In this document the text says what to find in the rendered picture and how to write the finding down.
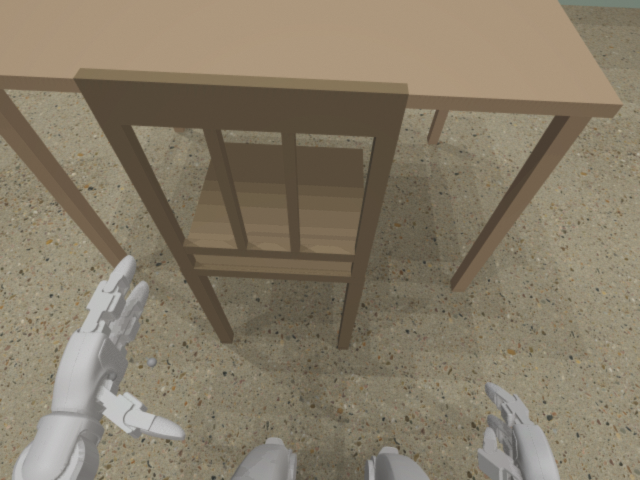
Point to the table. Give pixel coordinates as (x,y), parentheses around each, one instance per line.
(500,56)

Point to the chair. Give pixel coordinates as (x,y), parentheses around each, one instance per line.
(265,211)

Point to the robot right shin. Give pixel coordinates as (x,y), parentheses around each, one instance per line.
(388,450)

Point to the left robot forearm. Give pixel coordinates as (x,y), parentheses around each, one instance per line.
(64,448)

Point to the robot left hand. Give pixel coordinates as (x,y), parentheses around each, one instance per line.
(98,348)

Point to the right robot thigh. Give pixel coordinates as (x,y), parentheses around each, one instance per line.
(391,466)

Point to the robot right hand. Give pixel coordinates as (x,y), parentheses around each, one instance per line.
(525,445)

